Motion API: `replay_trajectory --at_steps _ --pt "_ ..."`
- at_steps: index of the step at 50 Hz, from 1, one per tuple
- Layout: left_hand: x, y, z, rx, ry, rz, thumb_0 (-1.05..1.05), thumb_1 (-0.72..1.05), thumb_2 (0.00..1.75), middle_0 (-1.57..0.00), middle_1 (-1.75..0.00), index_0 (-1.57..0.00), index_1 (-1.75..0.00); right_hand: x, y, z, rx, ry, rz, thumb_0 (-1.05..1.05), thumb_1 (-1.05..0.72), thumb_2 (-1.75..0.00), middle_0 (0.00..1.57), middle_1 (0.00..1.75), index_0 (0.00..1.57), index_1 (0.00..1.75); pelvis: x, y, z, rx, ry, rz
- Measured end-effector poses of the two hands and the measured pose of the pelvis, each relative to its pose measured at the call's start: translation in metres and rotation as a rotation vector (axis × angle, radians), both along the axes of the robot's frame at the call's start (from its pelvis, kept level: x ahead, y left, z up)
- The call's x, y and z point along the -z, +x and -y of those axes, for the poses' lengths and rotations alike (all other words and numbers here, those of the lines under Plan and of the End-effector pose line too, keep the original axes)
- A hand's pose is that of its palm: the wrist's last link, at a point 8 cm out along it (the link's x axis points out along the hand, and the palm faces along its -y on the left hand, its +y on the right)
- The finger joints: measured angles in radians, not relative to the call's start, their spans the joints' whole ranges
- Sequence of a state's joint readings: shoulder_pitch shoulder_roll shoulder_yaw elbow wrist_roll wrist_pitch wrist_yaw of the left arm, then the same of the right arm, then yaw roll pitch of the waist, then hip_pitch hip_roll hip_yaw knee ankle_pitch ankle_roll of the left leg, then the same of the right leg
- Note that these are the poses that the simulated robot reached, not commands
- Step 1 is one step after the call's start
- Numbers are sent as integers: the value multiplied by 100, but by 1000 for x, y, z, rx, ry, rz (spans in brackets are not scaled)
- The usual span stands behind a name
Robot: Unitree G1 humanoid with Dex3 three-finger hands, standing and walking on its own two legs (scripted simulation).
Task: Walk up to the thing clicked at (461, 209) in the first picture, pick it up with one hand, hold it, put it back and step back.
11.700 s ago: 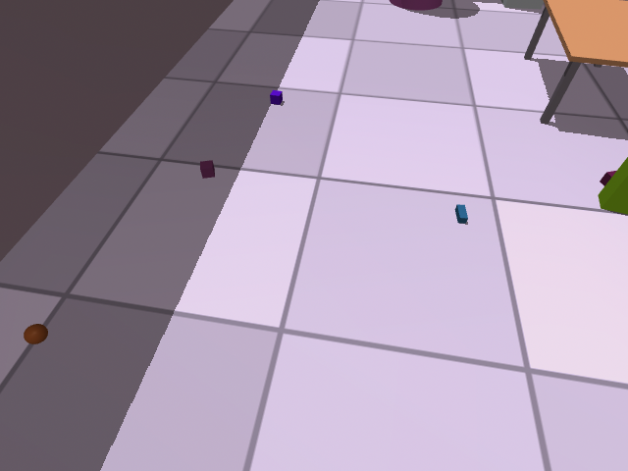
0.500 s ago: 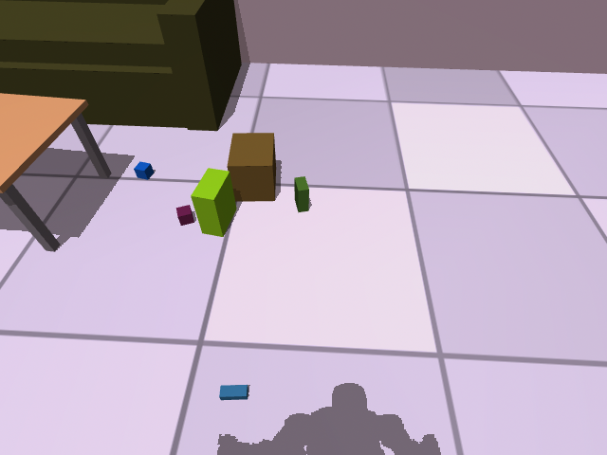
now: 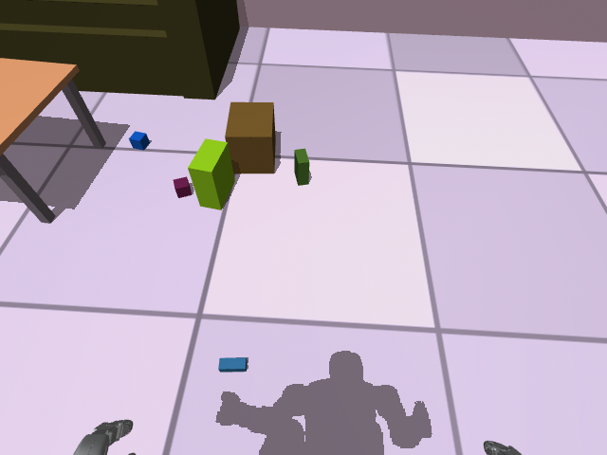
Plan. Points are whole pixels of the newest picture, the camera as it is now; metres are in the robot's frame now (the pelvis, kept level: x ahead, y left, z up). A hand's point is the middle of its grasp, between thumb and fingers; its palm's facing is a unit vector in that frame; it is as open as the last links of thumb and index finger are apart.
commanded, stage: rise first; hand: left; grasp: from above
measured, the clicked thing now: (233, 364) +0.45 +0.23 -0.76
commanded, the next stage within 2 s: none
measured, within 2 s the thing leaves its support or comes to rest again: neither
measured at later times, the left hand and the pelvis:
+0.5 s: hand out of the picture +0.14 +0.26 -0.21, palm faces -0.12 -0.90 -0.42, open 13.2 cm; pelvis +0.00 +0.01 -0.07, yaw -1 degrees
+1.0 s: hand out of the picture +0.14 +0.27 -0.28, palm faces -0.30 -0.79 -0.54, open 13.3 cm; pelvis -0.02 +0.01 -0.14, yaw +0 degrees
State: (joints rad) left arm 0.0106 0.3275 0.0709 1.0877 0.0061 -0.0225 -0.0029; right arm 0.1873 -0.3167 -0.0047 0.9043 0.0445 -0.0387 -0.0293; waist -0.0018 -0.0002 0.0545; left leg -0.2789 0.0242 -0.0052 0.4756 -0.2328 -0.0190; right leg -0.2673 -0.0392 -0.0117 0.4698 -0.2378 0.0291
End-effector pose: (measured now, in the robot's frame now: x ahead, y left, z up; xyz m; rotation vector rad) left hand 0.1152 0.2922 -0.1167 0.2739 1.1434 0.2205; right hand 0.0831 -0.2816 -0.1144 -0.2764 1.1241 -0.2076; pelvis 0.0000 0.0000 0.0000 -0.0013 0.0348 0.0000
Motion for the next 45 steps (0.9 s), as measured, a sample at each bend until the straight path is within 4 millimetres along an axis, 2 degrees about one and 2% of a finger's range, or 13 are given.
replay_trajectory --at_steps 4,7,14,19,25,33,45 --pt "7 32 -2 48 5 37 1 57 87 -23 -58 -23 -58 5 2 -11 6 21 47 1 -91 -90 20 30 20 30 10 -5 2 8 -2 -58" --pt "8 41 -3 86 24 33 1 38 86 -23 -68 -24 -69 8 3 -18 22 41 72 1 -90 -90 20 30 20 30 14 -3 1 12 -3 -77" --pt "23 33 -4 112 57 -50 0 -8 85 -24 -82 -25 -83 17 17 -27 11 62 141 1 -89 -90 21 30 20 30 29 1 -4 14 -9 -134" --pt "39 27 -8 122 83 -38 0 -27 84 -26 -86 -26 -87 29 35 -28 -21 43 194 1 -90 -90 21 30 20 30 49 1 -6 11 -14 -183" --pt "50 24 -9 156 104 -23 0 -37 86 -26 -87 -25 -89 40 56 -31 -49 26 252 1 -90 -90 21 30 20 30 67 1 -7 7 -22 -222" --pt "61 20 -9 192 131 -35 0 -41 85 -26 -88 -25 -90 50 77 -40 -86 28 316 1 -91 -90 21 30 20 30 84 0 -7 4 -31 -270" --pt "83 17 -10 262 185 -30 0 -40 82 -26 -89 -26 -90 78 79 -43 -114 34 346 1 -92 -91 21 30 20 30 114 -9 -6 0 -38 -331"
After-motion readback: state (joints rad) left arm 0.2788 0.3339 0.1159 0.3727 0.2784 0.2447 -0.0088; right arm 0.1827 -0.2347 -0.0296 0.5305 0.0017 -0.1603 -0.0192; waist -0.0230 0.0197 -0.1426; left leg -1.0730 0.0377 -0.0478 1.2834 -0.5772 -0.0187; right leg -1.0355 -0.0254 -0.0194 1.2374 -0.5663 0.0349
